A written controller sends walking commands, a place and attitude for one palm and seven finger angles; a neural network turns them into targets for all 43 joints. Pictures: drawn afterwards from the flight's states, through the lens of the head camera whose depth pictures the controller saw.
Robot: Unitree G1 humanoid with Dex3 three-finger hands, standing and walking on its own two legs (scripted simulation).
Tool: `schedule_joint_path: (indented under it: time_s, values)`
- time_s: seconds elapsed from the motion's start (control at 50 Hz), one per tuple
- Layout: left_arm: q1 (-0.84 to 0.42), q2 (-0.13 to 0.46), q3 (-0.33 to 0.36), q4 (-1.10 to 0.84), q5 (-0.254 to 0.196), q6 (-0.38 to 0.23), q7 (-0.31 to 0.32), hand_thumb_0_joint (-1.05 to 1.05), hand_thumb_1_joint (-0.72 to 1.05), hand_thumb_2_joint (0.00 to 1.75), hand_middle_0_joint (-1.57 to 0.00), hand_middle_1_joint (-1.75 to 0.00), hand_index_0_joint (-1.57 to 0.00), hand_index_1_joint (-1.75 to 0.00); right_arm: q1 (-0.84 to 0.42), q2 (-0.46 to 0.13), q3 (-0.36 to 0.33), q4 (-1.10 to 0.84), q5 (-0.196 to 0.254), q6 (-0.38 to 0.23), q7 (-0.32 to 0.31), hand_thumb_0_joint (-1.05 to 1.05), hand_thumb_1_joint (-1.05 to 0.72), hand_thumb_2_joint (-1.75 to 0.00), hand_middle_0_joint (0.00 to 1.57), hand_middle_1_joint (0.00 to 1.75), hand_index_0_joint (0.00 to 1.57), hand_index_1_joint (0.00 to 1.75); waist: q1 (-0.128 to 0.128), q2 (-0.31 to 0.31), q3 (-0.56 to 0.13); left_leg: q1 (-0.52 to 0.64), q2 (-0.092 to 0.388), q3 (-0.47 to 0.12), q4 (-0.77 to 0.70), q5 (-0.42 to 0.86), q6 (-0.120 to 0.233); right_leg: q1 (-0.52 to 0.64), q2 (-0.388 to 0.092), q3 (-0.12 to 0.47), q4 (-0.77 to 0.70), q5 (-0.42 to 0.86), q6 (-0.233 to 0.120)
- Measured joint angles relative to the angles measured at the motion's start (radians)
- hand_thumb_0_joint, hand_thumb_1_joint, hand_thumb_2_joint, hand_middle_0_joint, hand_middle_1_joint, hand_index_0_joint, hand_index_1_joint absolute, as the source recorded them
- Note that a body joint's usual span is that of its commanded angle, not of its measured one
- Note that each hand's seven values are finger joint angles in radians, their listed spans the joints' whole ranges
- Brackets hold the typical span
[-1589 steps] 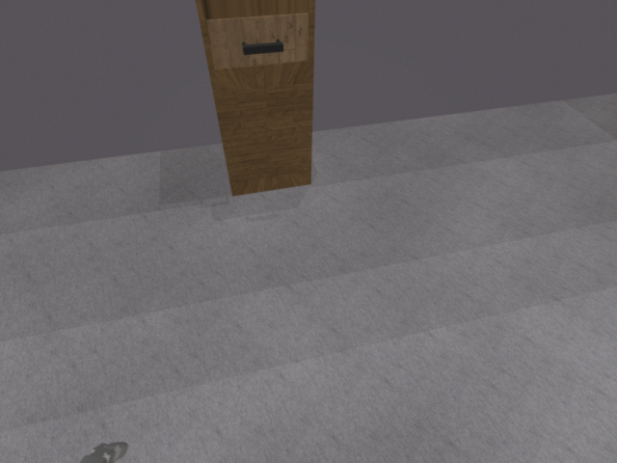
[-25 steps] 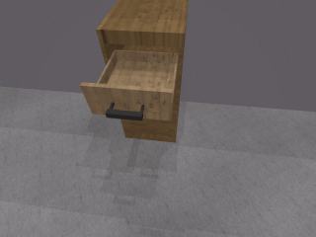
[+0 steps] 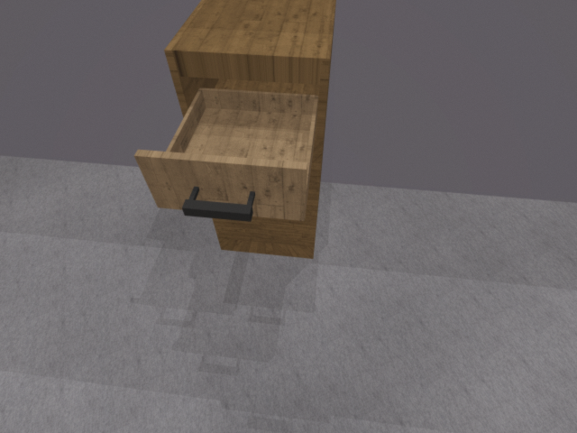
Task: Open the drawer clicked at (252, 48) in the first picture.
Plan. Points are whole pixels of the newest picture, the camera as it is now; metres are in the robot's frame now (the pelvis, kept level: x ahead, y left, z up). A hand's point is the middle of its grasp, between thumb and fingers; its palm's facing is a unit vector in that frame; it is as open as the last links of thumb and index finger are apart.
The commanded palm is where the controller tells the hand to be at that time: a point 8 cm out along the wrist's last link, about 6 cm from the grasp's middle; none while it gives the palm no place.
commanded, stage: look to check the result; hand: left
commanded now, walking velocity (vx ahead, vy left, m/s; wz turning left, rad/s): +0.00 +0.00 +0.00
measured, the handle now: (220, 202) +0.55 +0.17 -0.07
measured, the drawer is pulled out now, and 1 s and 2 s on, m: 0.30 0.30 0.30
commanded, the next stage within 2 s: stand and wait in 0.44 s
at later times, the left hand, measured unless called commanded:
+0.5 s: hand out of the picture +0.03 +0.19 -0.17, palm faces +0.03 -0.97 -0.23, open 7.4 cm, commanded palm none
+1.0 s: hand out of the picture +0.06 +0.20 -0.16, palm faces +0.02 -0.96 -0.27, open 7.4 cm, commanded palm none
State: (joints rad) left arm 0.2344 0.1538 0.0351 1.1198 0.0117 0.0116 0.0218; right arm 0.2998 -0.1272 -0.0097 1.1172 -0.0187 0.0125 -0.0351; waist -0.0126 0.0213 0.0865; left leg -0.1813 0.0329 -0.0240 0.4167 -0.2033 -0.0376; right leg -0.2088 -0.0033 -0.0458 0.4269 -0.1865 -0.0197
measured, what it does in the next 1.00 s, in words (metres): stands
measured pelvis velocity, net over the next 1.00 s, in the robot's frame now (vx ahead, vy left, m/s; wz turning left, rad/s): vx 0.01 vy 0.00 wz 0.00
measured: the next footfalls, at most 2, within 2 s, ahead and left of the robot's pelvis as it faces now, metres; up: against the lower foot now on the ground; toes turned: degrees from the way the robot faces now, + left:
none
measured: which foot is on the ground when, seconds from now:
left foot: down 0.00-1.00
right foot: down 0.00-1.00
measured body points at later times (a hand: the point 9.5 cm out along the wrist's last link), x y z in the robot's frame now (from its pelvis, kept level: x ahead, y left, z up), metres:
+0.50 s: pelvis +0.01 +0.00 +0.00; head +0.03 -0.02 +0.45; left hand +0.03 +0.24 -0.15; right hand +0.01 -0.23 -0.16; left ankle +0.02 +0.15 -0.74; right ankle +0.03 -0.11 -0.74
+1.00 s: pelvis +0.01 +0.00 +0.00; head +0.04 -0.02 +0.45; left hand +0.06 +0.25 -0.14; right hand +0.03 -0.25 -0.16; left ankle +0.02 +0.15 -0.74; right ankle +0.03 -0.11 -0.74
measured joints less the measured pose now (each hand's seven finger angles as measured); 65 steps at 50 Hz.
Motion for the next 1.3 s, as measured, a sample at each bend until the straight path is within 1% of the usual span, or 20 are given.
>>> schedule_joint_path:
  time_s: [0.38, 0.8, 1.3]
  values:
    - [-0.013, 0.01, 0.002, 0.008, 0.001, -0.005, -0.001, 0.01, 0.91, 0.9, -0.2, -0.3, -0.2, -0.3, -0.049, -0.026, -0.006, -0.006, 0.0, -0.003, 0.001, 0.0, -0.91, -0.9, 0.2, 0.3, 0.2, 0.29, 0.006, 0.003, 0.002, 0.02, 0.008, 0.002, -0.019, 0.001, -0.005, 0.017, 0.008, 0.001, -0.017, 0.001, -0.005]
    - [-0.064, 0.051, 0.008, 0.003, 0.0, -0.012, -0.004, 0.01, 0.91, 0.9, -0.2, -0.3, -0.2, -0.3, -0.079, -0.066, -0.006, 0.002, -0.001, -0.004, 0.004, 0.0, -0.91, -0.9, 0.2, 0.3, 0.2, 0.29, 0.001, 0.006, 0.005, 0.045, 0.01, 0.0, -0.049, 0.008, -0.009, 0.041, 0.01, -0.001, -0.042, 0.005, -0.007]
    - [-0.092, 0.085, 0.006, 0.01, 0.001, -0.013, -0.01, 0.01, 0.91, 0.9, -0.2, -0.3, -0.21, -0.3, -0.121, -0.108, -0.005, 0.004, -0.001, -0.005, 0.011, 0.0, -0.91, -0.9, 0.2, 0.3, 0.2, 0.29, 0.002, 0.002, 0.008, 0.062, 0.007, 0.006, -0.078, 0.015, -0.005, 0.057, 0.007, 0.004, -0.072, 0.014, -0.001]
